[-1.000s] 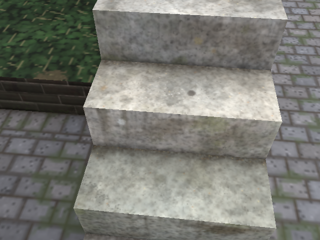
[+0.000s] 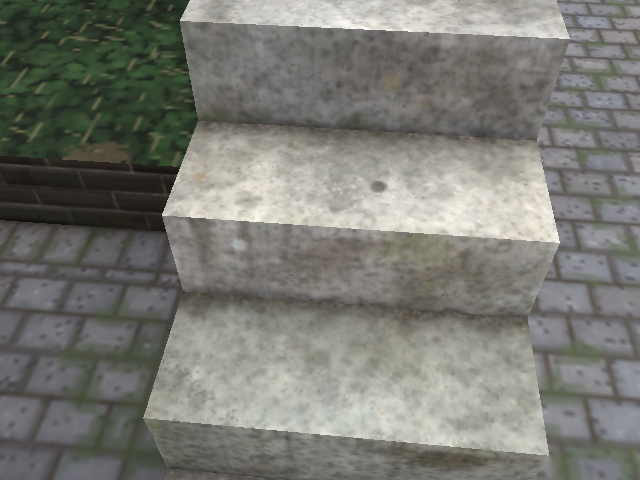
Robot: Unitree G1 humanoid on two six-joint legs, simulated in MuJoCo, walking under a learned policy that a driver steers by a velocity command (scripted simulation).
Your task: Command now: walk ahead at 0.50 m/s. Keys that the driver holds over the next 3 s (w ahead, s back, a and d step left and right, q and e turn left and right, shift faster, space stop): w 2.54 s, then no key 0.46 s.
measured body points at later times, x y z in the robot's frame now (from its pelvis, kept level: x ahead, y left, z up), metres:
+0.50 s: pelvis +0.00 +0.00 +0.00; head +0.01 +0.00 +0.45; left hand +0.11 +0.25 -0.13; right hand +0.11 -0.25 -0.13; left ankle -0.04 +0.14 -0.75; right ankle -0.02 -0.09 -0.75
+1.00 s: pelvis +0.00 +0.00 +0.00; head +0.01 +0.00 +0.45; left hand +0.11 +0.25 -0.13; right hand +0.11 -0.25 -0.13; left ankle -0.04 +0.14 -0.75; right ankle -0.02 -0.09 -0.75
